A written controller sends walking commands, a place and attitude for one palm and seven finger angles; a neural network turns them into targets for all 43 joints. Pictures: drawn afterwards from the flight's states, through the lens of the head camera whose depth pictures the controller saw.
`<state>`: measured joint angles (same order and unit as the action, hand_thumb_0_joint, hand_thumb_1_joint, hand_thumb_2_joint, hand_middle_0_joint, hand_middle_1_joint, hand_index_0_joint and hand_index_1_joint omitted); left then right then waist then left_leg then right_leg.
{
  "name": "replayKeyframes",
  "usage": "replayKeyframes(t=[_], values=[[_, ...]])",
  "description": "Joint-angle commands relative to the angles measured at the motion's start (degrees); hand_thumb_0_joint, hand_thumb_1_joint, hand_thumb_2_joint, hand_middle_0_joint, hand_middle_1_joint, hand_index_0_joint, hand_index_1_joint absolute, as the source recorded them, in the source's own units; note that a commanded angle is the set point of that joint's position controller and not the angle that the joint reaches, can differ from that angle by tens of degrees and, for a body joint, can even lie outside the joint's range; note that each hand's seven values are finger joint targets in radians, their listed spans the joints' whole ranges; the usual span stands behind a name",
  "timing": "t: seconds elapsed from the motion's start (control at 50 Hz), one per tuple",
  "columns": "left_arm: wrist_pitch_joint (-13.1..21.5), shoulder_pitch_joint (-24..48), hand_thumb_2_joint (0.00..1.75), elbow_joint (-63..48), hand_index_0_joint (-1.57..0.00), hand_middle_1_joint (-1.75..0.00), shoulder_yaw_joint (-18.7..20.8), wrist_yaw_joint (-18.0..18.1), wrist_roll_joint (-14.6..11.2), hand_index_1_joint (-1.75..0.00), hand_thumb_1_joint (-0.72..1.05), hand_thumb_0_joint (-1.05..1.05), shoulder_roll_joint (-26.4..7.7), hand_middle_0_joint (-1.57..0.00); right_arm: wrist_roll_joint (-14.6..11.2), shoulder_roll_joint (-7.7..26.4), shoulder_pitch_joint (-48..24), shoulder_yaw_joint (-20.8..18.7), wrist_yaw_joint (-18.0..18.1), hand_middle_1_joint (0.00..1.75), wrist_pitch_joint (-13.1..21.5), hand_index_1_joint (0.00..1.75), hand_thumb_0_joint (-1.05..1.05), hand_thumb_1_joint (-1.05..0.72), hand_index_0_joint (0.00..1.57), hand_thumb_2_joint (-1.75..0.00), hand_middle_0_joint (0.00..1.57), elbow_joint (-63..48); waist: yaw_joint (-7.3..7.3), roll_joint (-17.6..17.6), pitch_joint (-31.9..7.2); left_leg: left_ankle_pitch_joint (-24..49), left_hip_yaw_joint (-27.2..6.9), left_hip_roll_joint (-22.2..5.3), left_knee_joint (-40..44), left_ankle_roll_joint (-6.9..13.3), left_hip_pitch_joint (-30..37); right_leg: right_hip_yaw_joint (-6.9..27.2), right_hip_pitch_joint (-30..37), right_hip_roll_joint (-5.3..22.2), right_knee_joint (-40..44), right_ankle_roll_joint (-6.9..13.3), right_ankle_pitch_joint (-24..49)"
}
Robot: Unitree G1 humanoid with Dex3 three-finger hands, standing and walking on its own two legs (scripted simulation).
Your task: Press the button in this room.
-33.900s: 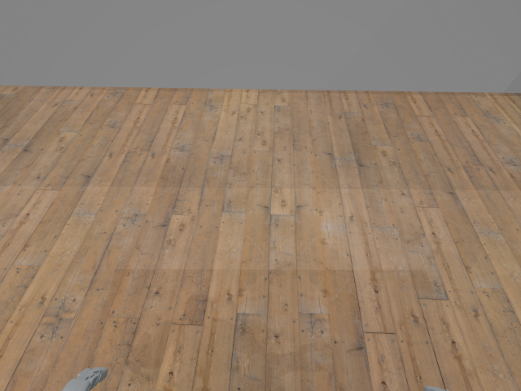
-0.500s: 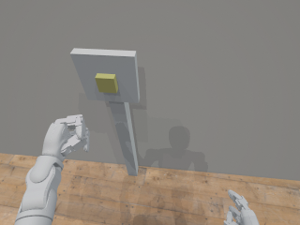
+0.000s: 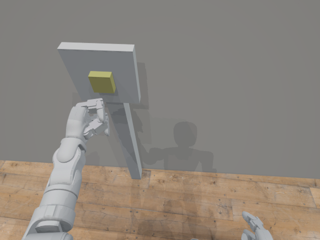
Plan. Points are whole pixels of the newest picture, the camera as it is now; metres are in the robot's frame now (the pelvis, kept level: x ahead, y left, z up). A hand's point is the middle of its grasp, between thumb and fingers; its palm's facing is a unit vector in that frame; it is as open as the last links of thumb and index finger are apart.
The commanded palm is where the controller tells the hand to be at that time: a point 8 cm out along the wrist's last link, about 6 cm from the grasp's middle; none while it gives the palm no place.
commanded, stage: aim a knuckle at the button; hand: left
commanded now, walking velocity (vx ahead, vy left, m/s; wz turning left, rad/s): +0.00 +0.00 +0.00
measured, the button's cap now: (102, 81) +0.50 +0.17 +0.11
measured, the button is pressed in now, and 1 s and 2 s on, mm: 0 0 6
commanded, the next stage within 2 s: press the button with the knuckle in 1.26 s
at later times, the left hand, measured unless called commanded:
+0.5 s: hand (110, 109) +0.42 +0.14 +0.08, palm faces -0.04 -1.00 -0.02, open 3.1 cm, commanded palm +0.39 +0.20 +0.08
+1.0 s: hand (113, 108) +0.43 +0.14 +0.08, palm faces -0.04 -1.00 -0.02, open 3.1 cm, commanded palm +0.39 +0.19 +0.08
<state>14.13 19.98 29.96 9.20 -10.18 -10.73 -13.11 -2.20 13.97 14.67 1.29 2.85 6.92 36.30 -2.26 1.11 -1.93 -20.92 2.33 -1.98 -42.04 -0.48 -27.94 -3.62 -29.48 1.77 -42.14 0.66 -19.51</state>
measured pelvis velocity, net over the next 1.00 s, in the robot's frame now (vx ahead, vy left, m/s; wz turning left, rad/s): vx -0.01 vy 0.01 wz -0.02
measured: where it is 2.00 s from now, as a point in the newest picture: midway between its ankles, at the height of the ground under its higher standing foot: outside the picture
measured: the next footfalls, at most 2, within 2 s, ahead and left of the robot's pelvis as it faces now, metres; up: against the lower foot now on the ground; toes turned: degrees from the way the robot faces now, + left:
none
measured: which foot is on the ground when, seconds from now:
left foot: down 0.00-1.00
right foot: down 0.00-1.00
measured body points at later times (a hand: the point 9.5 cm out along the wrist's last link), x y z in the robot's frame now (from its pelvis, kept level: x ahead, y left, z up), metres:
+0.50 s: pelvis +0.00 +0.00 +0.00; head +0.06 +0.00 +0.44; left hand +0.42 +0.20 +0.08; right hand +0.07 -0.26 -0.12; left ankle +0.00 +0.12 -0.71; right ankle +0.02 -0.11 -0.71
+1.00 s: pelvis -0.01 +0.01 -0.01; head +0.05 +0.01 +0.44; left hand +0.42 +0.19 +0.08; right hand +0.08 -0.25 -0.12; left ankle +0.00 +0.12 -0.71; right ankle +0.02 -0.11 -0.71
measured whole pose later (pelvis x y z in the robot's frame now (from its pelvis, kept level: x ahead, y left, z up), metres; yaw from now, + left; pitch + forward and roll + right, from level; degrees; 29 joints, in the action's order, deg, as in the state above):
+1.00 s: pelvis -0.01 +0.01 -0.01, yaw -1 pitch +10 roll +0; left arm 20.0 35.1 48.8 11.5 -6.8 -7.7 -13.9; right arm -1.7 13.8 17.7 0.8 1.0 1.3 35.6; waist -4.2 1.0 -3.6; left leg -22.0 3.2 -2.3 -46.0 0.3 -34.3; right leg -2.5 -35.8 1.5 -44.9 0.1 -19.4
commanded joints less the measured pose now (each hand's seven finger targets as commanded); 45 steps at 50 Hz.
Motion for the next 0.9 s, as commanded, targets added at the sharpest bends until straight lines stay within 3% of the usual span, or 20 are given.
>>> replayKeyframes(t=[0.0,0.06,0.1,0.14,0.18,0.22,0.3,0.34,0.36,0.38,0.46,0.5,0.58,0.6,0.66,0.68,0.7,0.8,0.82,0.88], values=[[5.18,21.64,0.90,-6.24,-1.30,-1.50,5.34,0.98,-0.15,-1.50,0.90,0.00,-11.74,-1.30,0.08,7.76,1.56,-3.05,0.01,0.30,0.85,0.30,0.00,-0.90,0.20,-0.90,0.20,-5.97,-0.24,-2.81,-19.00,13.63,-1.20,2.20,4.40,1.27,4.14,2.49,11.13,-1.43,4.40,-0.12,18.02],[4.96,24.41,0.90,-2.72,-1.30,-1.50,1.89,0.41,0.21,-1.50,0.90,0.00,-8.00,-1.30,0.00,7.73,2.41,-3.12,-0.50,0.30,-0.06,0.30,0.00,-0.90,0.20,-0.90,0.20,-5.98,-1.13,-0.83,-17.89,13.76,-1.09,2.40,3.95,1.10,3.92,2.10,8.91,-1.48,4.17,0.13,18.77],[5.02,24.59,0.90,-0.19,-1.30,-1.50,3.34,0.00,-0.04,-1.50,0.90,0.00,-9.44,-1.30,0.00,8.22,3.27,-3.48,-0.68,0.30,-0.76,0.30,0.00,-0.90,0.20,-0.90,0.20,-5.85,-1.20,-3.52,-18.09,13.94,-0.91,2.30,3.48,1.31,2.66,2.28,9.49,-1.60,4.15,-0.01,19.46],[5.64,27.97,0.90,-0.35,-1.30,-1.50,2.63,-0.30,-0.10,-1.50,0.90,0.00,-8.69,-1.30,0.08,8.12,3.83,-3.57,-0.78,0.30,-1.33,0.30,0.00,-0.90,0.20,-0.90,0.20,-5.85,-1.47,-2.03,-19.87,14.16,-0.77,2.46,3.11,1.31,3.14,2.44,9.32,-1.62,3.80,0.07,19.98],[6.64,31.97,0.90,1.44,-1.30,-1.50,3.39,0.00,-0.04,-1.50,0.90,0.00,-10.19,-1.30,0.16,8.36,4.49,-3.61,-0.64,0.30,-1.87,0.30,0.00,-0.90,0.20,-0.90,0.20,-5.19,-2.28,-4.13,-19.02,13.14,-0.96,2.27,2.63,1.50,1.82,2.62,8.65,-1.76,3.74,-0.07,18.83],[8.19,36.70,0.90,1.28,-1.30,-1.50,3.94,0.72,0.28,-1.50,0.90,0.00,-10.66,-1.30,0.25,8.16,5.07,-3.84,-0.57,0.30,-2.11,0.30,0.00,-0.90,0.20,-0.90,0.20,-4.64,-2.67,-2.43,-21.01,12.94,-0.92,2.34,2.26,1.58,2.68,2.97,7.91,-1.83,3.31,-0.14,18.53],[10.25,32.77,0.90,0.37,-1.30,-1.50,5.97,1.72,1.06,-1.50,0.90,0.00,-12.20,-1.30,0.55,7.90,5.57,-4.00,-0.95,0.30,-2.50,0.30,0.00,-0.90,0.20,-0.90,0.20,-5.25,-0.70,1.02,-26.50,16.52,-0.78,2.22,2.11,1.39,4.80,2.91,10.41,-1.98,1.90,0.35,21.48],[9.89,31.57,0.90,2.41,-1.30,-1.50,7.56,1.91,1.35,-1.50,0.90,0.00,-14.14,-1.30,0.62,8.15,6.06,-4.00,-1.04,0.30,-3.00,0.30,0.00,-0.90,0.20,-0.90,0.20,-5.05,-0.67,-0.97,-25.08,16.33,-0.60,2.20,2.30,1.41,2.79,2.94,11.31,-2.01,2.02,0.17,22.31],[9.39,29.83,0.90,3.62,-1.30,-1.50,7.24,1.76,1.45,-1.50,0.90,0.00,-13.52,-1.30,0.49,8.13,5.98,-3.95,-1.15,0.30,-3.26,0.30,0.00,-0.90,0.20,-0.90,0.20,-5.47,-0.47,-0.85,-23.86,15.27,-0.35,2.23,2.63,1.41,1.90,2.91,11.02,-2.08,2.30,0.16,21.60],[8.86,29.37,0.90,5.22,-1.30,-1.50,8.06,1.70,1.36,-1.50,0.90,0.00,-14.39,-1.30,0.48,8.45,6.35,-3.97,-1.13,0.30,-3.55,0.30,0.00,-0.90,0.20,-0.90,0.20,-5.46,-0.82,-3.89,-22.48,14.77,-0.43,2.20,2.72,1.66,0.66,2.78,11.30,-2.18,2.57,0.06,21.35],[7.71,29.09,0.90,4.02,-1.30,-1.50,5.05,0.25,0.80,-1.50,0.90,0.00,-10.55,-1.30,0.10,8.27,5.91,-4.02,-1.39,0.30,-4.04,0.30,0.00,-0.90,0.20,-0.90,0.20,-6.78,-1.11,-0.12,-21.05,14.00,0.00,2.14,2.97,1.47,1.84,2.42,8.54,-2.30,3.09,0.31,20.07],[8.10,28.88,0.90,3.75,-1.30,-1.50,5.90,-0.11,0.29,-1.50,0.90,0.00,-11.37,-1.30,0.09,8.48,6.14,-4.12,-1.30,0.30,-4.16,0.30,0.00,-0.90,0.20,-0.90,0.20,-6.83,-1.04,-2.67,-20.92,13.79,-0.40,1.97,3.03,1.54,1.69,2.25,8.91,-2.50,3.13,0.40,19.53],[9.93,33.87,0.90,-1.56,-1.30,-1.50,1.11,0.18,-0.17,-1.50,0.90,0.00,-6.57,-1.30,0.03,7.82,5.54,-4.07,-1.23,0.30,-3.60,0.30,0.00,-0.90,0.20,-0.90,0.20,-6.83,-2.57,0.53,-21.27,13.79,-0.80,1.76,2.61,1.61,5.01,1.96,5.91,-2.71,3.10,0.49,17.96],[10.14,33.15,0.90,-1.03,-1.30,-1.50,3.11,0.64,0.06,-1.50,0.90,0.00,-8.82,-1.30,0.09,8.19,5.85,-4.29,-1.18,0.30,-3.55,0.30,0.00,-0.90,0.20,-0.90,0.20,-6.38,-1.97,-0.63,-21.65,13.48,-1.26,1.59,2.63,1.47,5.02,1.83,5.83,-2.76,2.89,0.51,17.19],[10.00,35.02,0.90,0.95,-1.30,-1.50,1.54,1.62,1.04,-1.50,0.90,0.00,-7.71,-1.30,0.03,8.12,5.32,-3.97,-1.02,0.30,-3.51,0.30,0.00,-0.90,0.20,-0.90,0.20,-5.93,-2.79,-0.51,-19.52,10.18,-1.62,1.69,3.02,1.44,4.07,1.65,3.61,-2.66,3.16,0.38,13.46],[9.70,36.24,0.90,2.55,-1.30,-1.50,2.17,2.24,1.42,-1.50,0.90,0.00,-8.78,-1.30,0.16,8.33,5.68,-3.88,-0.93,0.30,-3.61,0.30,0.00,-0.90,0.20,-0.90,0.20,-5.47,-3.23,-1.98,-18.24,8.86,-1.86,1.60,3.05,1.60,3.39,1.59,2.84,-2.71,3.36,0.32,11.89],[9.65,37.64,0.90,2.90,-1.30,-1.50,2.02,2.61,1.75,-1.50,0.90,0.00,-8.92,-1.30,0.11,8.26,5.29,-3.80,-0.95,0.30,-3.65,0.30,0.00,-0.90,0.20,-0.90,0.20,-5.31,-3.22,-0.20,-18.08,8.12,-1.93,1.66,3.20,1.48,3.44,1.73,2.15,-2.61,3.35,0.33,11.05],[9.57,39.31,0.90,5.16,-1.30,-1.50,3.46,3.88,2.23,-1.50,0.90,0.00,-10.07,-1.30,0.35,8.34,4.99,-3.53,-0.99,0.30,-3.61,0.30,0.00,-0.90,0.20,-0.90,0.20,-5.70,-2.70,-1.10,-20.73,7.41,-2.10,1.88,3.04,1.42,2.99,1.79,3.33,-2.52,2.81,0.40,10.37],[9.56,38.00,0.90,6.40,-1.30,-1.50,5.26,4.06,2.29,-1.50,0.90,0.00,-11.77,-1.30,0.46,8.47,5.10,-3.46,-0.94,0.30,-3.72,0.30,0.00,-0.90,0.20,-0.90,0.20,-5.82,-1.76,-1.47,-21.51,7.66,-2.18,1.90,3.19,1.29,2.51,1.78,4.33,-2.49,2.55,0.52,10.66],[9.78,38.76,0.90,7.32,-1.30,-1.50,4.24,3.76,2.53,-1.50,0.90,0.00,-10.94,-1.30,0.55,8.42,5.43,-3.41,-1.06,0.30,-3.77,0.30,0.00,-0.90,0.20,-0.90,0.20,-6.01,-2.15,-1.36,-22.13,9.02,-2.11,1.92,2.68,1.24,2.36,1.83,4.76,-2.60,2.06,0.63,12.27]])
